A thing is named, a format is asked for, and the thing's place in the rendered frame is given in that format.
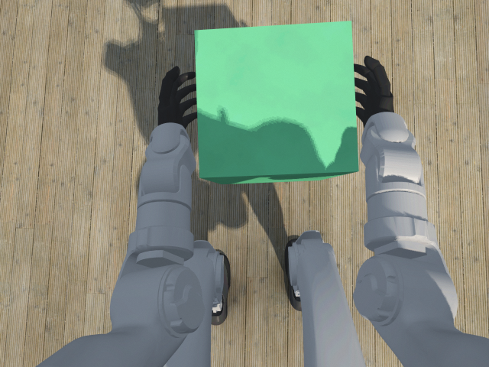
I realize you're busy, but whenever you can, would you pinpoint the robot right upper arm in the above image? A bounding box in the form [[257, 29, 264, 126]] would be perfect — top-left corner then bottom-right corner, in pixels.
[[353, 254, 489, 367]]

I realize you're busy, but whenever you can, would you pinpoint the robot left forearm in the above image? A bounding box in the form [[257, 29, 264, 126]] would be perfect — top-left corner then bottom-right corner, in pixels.
[[110, 122, 196, 318]]

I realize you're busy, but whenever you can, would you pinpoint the carton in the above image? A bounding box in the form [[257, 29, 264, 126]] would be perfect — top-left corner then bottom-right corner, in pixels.
[[194, 21, 359, 184]]

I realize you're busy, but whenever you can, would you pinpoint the right robot hand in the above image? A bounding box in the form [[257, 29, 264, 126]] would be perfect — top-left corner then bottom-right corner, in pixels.
[[354, 56, 394, 127]]

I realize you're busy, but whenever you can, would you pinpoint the robot left upper arm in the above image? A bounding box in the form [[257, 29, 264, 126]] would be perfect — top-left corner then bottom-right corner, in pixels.
[[35, 264, 206, 367]]

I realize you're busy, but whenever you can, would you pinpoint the robot right forearm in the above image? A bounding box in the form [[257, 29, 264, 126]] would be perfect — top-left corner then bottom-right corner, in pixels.
[[360, 112, 458, 313]]

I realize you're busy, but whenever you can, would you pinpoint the robot right thigh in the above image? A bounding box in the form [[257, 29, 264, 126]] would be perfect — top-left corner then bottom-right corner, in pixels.
[[288, 239, 366, 367]]

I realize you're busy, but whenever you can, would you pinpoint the right robot foot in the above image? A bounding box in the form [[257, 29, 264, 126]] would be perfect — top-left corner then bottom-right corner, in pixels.
[[285, 239, 302, 311]]

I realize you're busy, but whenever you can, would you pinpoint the left robot hand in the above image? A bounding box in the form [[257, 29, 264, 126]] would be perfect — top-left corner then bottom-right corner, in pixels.
[[158, 66, 197, 129]]

